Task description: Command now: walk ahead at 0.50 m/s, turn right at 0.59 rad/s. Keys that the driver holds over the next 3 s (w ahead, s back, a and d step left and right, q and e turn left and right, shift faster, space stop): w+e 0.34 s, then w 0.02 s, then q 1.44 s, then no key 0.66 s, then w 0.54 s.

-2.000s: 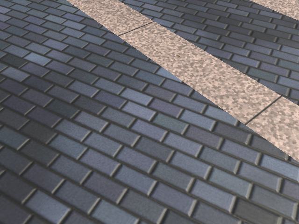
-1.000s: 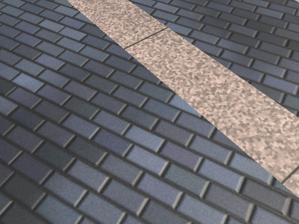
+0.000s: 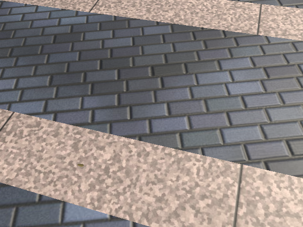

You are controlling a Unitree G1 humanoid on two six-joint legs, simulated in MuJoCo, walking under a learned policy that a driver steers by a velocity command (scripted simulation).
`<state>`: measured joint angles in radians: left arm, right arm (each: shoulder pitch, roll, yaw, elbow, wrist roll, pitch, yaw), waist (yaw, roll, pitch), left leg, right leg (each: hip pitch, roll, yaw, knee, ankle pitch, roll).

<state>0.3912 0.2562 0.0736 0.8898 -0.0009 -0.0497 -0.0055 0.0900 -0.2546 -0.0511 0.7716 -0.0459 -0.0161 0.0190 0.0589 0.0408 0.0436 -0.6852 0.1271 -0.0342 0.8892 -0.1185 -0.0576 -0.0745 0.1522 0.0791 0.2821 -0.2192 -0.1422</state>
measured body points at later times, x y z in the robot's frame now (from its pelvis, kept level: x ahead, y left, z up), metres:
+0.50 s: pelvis +0.27 +0.03 +0.00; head +0.31 +0.04 +0.45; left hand +0.48 +0.25 -0.12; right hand +0.23 -0.24 -0.12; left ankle +0.28 +0.13 -0.74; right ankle +0.30 -0.12 -0.68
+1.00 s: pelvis +0.34 -0.01 -0.01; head +0.37 -0.01 +0.44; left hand +0.46 +0.25 -0.13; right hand +0.45 -0.28 -0.13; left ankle +0.34 +0.10 -0.71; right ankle +0.40 -0.11 -0.74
